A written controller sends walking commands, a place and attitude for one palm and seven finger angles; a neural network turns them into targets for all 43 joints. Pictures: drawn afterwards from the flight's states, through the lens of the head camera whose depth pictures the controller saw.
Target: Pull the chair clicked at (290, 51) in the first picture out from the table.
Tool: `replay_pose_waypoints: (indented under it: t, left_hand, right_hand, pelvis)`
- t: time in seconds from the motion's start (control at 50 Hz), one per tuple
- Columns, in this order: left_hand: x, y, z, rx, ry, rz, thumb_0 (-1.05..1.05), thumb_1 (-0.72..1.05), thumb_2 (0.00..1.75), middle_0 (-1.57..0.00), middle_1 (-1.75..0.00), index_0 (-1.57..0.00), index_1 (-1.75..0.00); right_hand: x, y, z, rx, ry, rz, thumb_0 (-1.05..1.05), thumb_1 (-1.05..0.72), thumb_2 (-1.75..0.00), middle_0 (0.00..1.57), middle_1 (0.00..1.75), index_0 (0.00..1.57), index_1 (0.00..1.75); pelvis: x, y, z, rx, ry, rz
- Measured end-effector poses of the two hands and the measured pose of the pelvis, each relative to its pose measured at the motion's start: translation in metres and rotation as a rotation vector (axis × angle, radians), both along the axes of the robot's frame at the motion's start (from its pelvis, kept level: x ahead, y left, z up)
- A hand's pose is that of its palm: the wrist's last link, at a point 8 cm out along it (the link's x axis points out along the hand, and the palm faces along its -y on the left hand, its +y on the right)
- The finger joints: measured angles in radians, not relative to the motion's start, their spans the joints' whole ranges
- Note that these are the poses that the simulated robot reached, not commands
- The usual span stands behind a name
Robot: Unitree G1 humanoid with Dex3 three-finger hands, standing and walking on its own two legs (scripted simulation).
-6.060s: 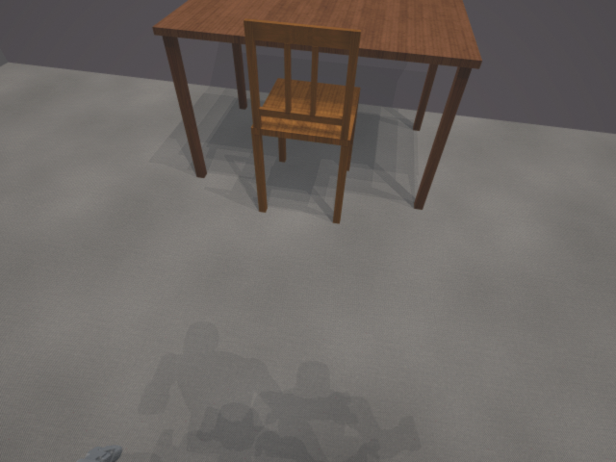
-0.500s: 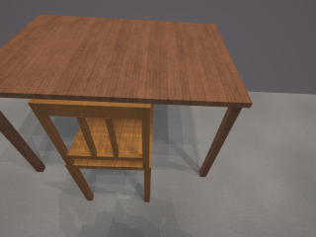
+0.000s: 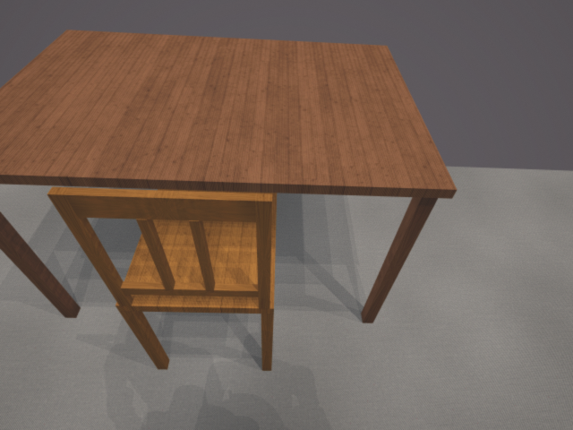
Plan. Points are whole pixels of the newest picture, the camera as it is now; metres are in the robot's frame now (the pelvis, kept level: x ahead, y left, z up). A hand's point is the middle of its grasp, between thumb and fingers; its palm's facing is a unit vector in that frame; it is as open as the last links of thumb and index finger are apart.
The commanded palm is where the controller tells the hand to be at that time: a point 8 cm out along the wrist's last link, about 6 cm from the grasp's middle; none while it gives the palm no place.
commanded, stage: look again from close up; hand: left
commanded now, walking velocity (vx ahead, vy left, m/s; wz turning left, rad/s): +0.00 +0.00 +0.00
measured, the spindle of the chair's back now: (158, 255) +0.45 +0.29 -0.11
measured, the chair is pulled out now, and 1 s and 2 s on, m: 0.00 0.00 0.00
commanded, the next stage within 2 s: none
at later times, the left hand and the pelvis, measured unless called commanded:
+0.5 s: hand out of the picture -0.03 +0.14 -0.18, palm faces +0.04 -0.99 -0.12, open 7.4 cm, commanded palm none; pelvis +0.00 +0.00 +0.00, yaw +0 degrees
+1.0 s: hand out of the picture -0.03 +0.13 -0.18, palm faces +0.04 -0.99 -0.13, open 7.4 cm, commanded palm none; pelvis +0.00 -0.01 +0.00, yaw +0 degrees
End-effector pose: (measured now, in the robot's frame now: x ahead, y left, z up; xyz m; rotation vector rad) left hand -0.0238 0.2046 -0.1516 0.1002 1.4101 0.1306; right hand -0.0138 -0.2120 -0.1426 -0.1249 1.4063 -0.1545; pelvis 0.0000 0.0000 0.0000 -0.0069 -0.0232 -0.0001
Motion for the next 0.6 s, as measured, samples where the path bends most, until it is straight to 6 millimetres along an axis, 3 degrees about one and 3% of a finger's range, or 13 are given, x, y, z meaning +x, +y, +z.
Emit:
replay_pose_waypoints:
  t: [0.24, 0.6]
  left_hand:
    - [0.002, -0.006, -0.001, -0.013, 0.000, 0.001, 0.00, 0.90, 0.90, -0.20, -0.30, -0.20, -0.29]
    - [-0.016, -0.013, 0.000, -0.023, 0.042, 0.017, 0.00, 0.90, 0.90, -0.20, -0.30, -0.20, -0.29]
  right_hand:
    - [-0.008, 0.008, -0.001, 0.019, 0.019, -0.016, 0.01, -0.91, -0.90, 0.20, 0.30, 0.20, 0.30]
    - [-0.010, 0.007, -0.001, 0.018, 0.024, -0.018, 0.00, -0.91, -0.90, 0.20, 0.30, 0.20, 0.30]
  pelvis:
    - [0.002, -0.001, 0.000, 0.000, -0.003, -0.003]
    - [0.000, -0.002, 0.001, 0.001, 0.001, -0.004]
